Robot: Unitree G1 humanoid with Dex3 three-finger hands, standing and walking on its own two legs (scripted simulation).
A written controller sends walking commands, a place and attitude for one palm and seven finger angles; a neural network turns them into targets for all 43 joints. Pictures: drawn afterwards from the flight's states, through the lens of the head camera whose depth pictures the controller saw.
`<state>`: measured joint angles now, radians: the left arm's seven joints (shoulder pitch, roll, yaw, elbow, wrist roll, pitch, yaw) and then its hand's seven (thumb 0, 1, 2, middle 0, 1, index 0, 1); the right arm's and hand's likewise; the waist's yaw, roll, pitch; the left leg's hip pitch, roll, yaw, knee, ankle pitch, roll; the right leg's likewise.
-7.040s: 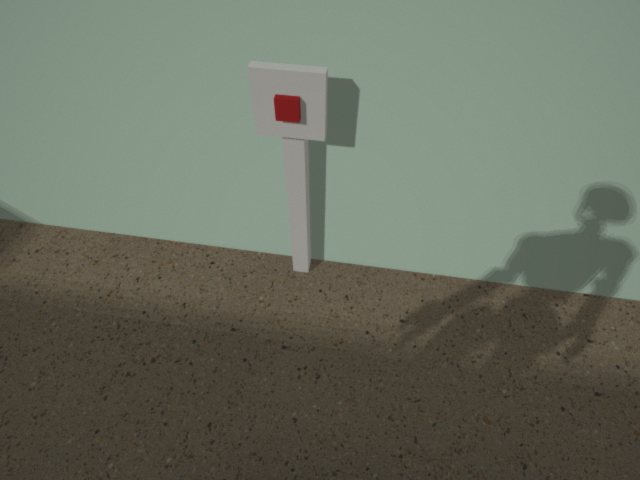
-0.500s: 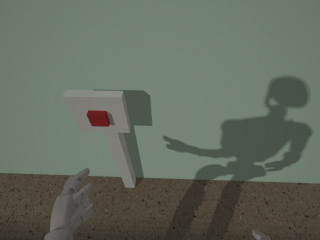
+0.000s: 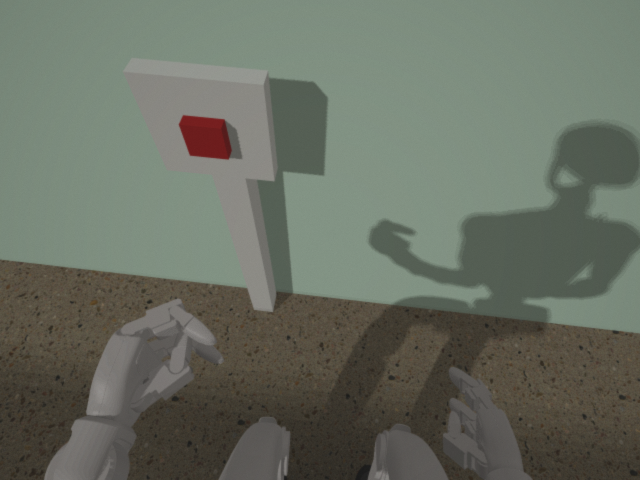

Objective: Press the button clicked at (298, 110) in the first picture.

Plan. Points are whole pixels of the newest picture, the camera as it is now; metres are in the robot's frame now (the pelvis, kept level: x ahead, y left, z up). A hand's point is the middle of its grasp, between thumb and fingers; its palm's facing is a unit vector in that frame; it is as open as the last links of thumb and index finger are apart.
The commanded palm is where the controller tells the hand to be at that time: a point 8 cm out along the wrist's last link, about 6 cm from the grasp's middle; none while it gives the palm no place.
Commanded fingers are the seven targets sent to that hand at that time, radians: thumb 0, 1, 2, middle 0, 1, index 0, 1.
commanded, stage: raise the hand and make a fist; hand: left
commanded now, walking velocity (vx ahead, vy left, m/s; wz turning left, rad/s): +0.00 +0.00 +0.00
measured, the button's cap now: (207, 136) +0.54 +0.22 +0.07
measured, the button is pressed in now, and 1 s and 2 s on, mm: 0 0 0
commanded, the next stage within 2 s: aim a knuckle at the button in 1.30 s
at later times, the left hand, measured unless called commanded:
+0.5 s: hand (154, 350) +0.24 +0.20 +0.05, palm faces -0.01 -1.00 -0.05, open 3.1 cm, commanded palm +0.22 +0.26 +0.06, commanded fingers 0.00 0.90 0.90 -1.30 -1.50 -1.30 -1.50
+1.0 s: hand (132, 326) +0.26 +0.23 +0.06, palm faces -0.03 -1.00 -0.05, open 3.1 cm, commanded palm +0.23 +0.28 +0.07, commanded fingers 0.00 0.90 0.90 -1.30 -1.50 -1.30 -1.50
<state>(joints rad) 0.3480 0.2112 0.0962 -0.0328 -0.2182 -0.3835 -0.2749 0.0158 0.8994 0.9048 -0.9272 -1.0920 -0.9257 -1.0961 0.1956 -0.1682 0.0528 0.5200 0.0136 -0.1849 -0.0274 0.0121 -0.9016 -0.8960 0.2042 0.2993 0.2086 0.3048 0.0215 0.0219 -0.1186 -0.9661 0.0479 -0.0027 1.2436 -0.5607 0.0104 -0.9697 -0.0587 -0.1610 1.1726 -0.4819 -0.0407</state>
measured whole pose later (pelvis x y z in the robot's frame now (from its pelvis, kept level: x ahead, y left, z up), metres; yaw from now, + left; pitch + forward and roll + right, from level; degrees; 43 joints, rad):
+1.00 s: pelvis +0.03 +0.02 +0.02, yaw +0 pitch +16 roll -3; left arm 0.35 0.27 0.24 0.00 -0.29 -0.36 -0.33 0.02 0.90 0.90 -1.30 -1.50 -1.30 -1.50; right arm 0.24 -0.24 0.01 0.52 0.02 -0.18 -0.04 0.01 -0.90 -0.90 0.20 0.30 0.21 0.30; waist -0.01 0.02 -0.13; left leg -0.86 0.03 0.02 1.14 -0.57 0.04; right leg -0.86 -0.06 -0.14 1.05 -0.47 0.00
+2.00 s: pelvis +0.02 +0.01 +0.02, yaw -1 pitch +18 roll -2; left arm -0.05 0.28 0.23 0.34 -0.24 -0.37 -0.27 0.02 0.90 0.90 -1.30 -1.50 -1.30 -1.50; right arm 0.26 -0.26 0.02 0.57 0.02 -0.15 -0.03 0.01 -0.90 -0.90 0.20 0.30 0.21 0.30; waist -0.04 0.02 -0.13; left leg -0.91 0.04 0.03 1.13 -0.54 0.03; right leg -0.93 -0.05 -0.12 1.07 -0.46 -0.02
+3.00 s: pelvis +0.02 +0.02 +0.01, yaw -2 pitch +22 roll -2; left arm -0.51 0.29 0.29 0.82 -0.13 -0.49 -0.17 0.02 0.90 0.90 -1.30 -1.50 -1.30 -1.50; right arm 0.29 -0.25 0.01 0.62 0.00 0.01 0.00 0.01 -0.90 -0.90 0.20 0.30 0.21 0.30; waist -0.09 0.02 -0.13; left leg -1.00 0.04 0.06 1.15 -0.54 0.04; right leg -1.03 -0.05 -0.09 1.09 -0.45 -0.01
